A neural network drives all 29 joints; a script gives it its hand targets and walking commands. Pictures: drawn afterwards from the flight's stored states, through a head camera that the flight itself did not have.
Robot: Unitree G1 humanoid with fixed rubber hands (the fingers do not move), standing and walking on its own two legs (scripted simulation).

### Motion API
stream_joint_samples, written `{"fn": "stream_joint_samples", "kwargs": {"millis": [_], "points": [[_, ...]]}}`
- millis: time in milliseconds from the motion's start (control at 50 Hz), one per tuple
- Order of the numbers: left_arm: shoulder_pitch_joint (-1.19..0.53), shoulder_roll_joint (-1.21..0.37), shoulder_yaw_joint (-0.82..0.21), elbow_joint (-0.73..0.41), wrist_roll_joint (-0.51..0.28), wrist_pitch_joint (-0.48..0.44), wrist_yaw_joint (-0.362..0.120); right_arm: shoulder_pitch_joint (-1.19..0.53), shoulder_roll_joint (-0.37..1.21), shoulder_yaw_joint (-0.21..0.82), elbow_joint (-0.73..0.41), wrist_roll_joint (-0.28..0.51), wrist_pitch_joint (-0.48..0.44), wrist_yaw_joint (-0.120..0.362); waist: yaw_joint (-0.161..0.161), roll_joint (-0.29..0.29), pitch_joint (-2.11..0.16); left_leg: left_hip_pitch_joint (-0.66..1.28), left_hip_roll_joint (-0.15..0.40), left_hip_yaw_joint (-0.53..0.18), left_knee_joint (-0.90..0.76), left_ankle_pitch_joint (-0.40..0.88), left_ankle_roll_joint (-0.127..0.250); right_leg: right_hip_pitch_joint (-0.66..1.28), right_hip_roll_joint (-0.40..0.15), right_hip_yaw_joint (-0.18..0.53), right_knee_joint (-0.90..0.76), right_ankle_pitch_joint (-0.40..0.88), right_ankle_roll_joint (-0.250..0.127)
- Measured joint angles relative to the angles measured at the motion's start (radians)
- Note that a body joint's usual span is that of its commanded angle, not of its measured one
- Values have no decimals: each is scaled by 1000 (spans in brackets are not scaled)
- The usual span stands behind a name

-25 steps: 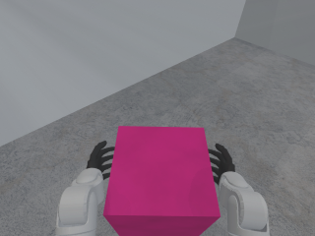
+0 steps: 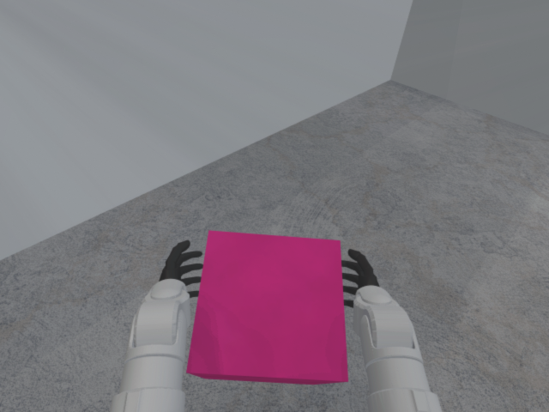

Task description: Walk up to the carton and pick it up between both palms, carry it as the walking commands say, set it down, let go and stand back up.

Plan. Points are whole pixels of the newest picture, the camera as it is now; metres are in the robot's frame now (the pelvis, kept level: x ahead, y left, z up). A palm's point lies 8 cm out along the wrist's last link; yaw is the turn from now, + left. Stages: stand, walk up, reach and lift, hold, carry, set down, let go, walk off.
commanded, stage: hold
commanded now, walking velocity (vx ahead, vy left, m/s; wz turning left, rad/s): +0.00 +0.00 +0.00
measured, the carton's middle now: (266, 316) +0.30 +0.03 -0.06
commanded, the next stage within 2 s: set down in 0.52 s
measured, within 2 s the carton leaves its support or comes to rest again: neither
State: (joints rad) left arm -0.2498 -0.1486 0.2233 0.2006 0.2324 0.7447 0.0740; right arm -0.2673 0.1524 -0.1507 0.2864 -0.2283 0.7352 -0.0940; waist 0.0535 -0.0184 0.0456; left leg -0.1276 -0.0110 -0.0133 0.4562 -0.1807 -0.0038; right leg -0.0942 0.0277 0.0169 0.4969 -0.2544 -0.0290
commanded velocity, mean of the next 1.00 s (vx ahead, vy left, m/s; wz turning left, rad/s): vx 0.00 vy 0.00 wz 0.00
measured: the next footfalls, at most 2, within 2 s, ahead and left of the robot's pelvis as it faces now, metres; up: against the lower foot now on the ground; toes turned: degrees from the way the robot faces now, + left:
none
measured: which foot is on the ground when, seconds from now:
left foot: down 0.00-1.00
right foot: down 0.00-1.00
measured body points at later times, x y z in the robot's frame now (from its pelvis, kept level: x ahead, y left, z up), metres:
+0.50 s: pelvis +0.00 +0.01 +0.00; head -0.05 +0.01 +0.45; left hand +0.30 +0.17 +0.05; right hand +0.32 -0.13 +0.05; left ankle +0.05 +0.12 -0.74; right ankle +0.02 -0.10 -0.74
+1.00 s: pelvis +0.02 +0.00 +0.00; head +0.03 +0.00 +0.45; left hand +0.31 +0.19 -0.01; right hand +0.34 -0.11 -0.02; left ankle +0.05 +0.12 -0.74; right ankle +0.02 -0.10 -0.74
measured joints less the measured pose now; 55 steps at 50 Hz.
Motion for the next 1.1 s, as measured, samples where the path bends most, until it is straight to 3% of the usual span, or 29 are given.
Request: {"fn": "stream_joint_samples", "kwargs": {"millis": [160,380,520,600,720,860,1100], "points": [[-80,-21,84,111,79,-9,-33,-82,20,-93,106,-66,-5,54,5,-11,-30,36,0,9,-29,12,4,28,7,28,-30,22,4],[-95,-26,102,147,93,-19,-35,-105,9,-119,147,-87,-19,93,4,-3,-34,45,-8,5,-52,20,7,32,7,46,-47,29,9],[-77,-21,87,123,86,-20,-40,-84,20,-113,118,-82,-24,89,9,-2,-34,48,-5,1,-71,22,3,34,13,49,-65,33,5],[-54,-14,67,98,93,-14,-43,-61,18,-85,109,-74,-37,83,48,-4,-40,44,2,6,-77,18,-1,25,21,59,-68,31,-1],[-29,-7,73,100,80,-24,-71,-69,20,-94,160,-90,-68,77,52,4,-43,17,-5,-27,-61,10,-5,13,16,31,-64,18,-5],[-29,-7,87,141,82,-89,-90,-68,20,-113,193,-87,-129,65,56,8,-31,-40,-7,-32,-23,-9,-6,-43,19,31,-28,0,-5],[-76,-20,152,234,102,-255,-76,-99,30,-156,281,-82,-299,37,66,-4,-35,-246,-1,-32,86,-39,-9,-244,36,41,66,-18,-5]]}}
